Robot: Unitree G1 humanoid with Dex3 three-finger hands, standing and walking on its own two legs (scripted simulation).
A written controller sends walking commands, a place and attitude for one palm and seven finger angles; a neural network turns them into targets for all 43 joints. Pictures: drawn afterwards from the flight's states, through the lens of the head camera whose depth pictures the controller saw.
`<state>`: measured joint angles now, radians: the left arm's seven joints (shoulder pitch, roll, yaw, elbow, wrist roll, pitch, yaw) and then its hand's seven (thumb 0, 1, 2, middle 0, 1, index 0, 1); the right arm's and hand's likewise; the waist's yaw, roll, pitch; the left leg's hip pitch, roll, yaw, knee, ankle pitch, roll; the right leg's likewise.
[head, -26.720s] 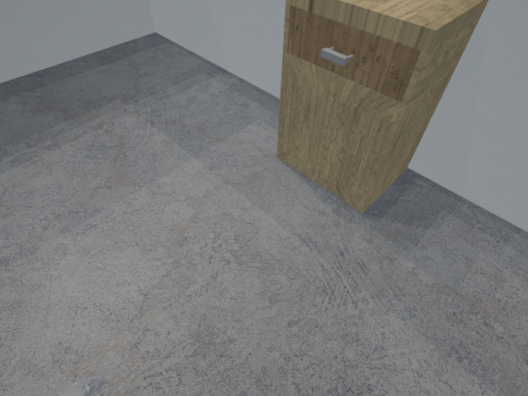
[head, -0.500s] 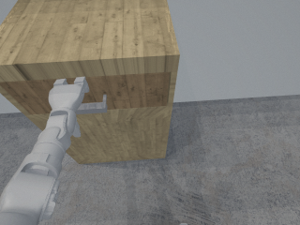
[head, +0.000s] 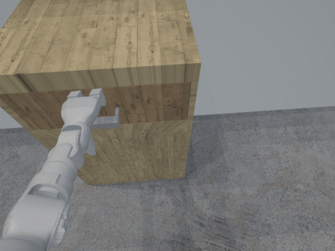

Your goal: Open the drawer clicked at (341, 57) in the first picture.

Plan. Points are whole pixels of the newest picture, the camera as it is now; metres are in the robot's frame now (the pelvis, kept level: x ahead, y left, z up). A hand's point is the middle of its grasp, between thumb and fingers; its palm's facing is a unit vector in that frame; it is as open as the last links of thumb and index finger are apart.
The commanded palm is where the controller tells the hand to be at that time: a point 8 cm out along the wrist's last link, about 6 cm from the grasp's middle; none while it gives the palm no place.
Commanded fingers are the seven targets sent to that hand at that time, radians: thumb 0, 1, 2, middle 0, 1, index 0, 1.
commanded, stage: re-aim the fingers above the handle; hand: left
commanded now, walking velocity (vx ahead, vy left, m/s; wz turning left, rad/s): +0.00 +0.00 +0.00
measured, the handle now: (102, 117) +0.50 +0.21 -0.04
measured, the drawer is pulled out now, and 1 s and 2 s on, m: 0.00 0.00 0.00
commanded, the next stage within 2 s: lower the fingers behind the handle in 0.38 s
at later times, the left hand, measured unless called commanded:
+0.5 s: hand (92, 120) +0.44 +0.21 +0.02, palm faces -0.04 -0.03 -1.00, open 13.8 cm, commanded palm +0.42 +0.21 +0.07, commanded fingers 0.00 -0.50 0.30 -0.30 -1.20 -0.30 -1.20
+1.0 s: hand (95, 128) +0.44 +0.21 -0.01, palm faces -0.05 -0.02 -1.00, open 13.8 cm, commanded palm +0.42 +0.21 +0.04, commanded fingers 0.00 -0.50 0.30 -0.30 -1.20 -0.30 -1.20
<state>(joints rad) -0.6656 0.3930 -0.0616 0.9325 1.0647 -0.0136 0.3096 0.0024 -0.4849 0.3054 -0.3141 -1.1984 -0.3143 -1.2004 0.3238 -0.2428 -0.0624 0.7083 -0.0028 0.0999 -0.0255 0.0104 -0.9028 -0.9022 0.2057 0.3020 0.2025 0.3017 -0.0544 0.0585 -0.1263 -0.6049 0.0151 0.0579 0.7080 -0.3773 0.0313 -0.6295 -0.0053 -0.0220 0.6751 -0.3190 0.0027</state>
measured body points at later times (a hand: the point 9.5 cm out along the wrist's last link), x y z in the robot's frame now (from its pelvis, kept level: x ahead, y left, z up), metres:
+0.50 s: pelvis +0.00 -0.01 +0.00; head +0.08 -0.02 +0.44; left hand +0.44 +0.21 +0.07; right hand +0.05 -0.28 -0.14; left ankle -0.03 +0.10 -0.72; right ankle +0.00 -0.12 -0.72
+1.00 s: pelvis -0.01 -0.01 -0.01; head +0.09 -0.02 +0.43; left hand +0.44 +0.21 +0.04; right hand +0.04 -0.28 -0.15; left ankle -0.03 +0.10 -0.72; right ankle +0.00 -0.12 -0.72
